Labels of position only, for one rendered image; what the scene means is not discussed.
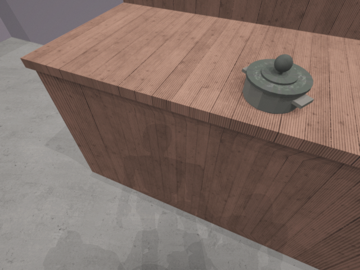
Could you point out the knob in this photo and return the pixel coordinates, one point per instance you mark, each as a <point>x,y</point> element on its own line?
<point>283,63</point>

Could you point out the lid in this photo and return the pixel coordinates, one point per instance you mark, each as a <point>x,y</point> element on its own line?
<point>295,82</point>

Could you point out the pot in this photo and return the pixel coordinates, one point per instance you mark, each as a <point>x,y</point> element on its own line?
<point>270,103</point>

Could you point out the table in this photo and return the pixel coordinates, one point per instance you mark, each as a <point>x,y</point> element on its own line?
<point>151,92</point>

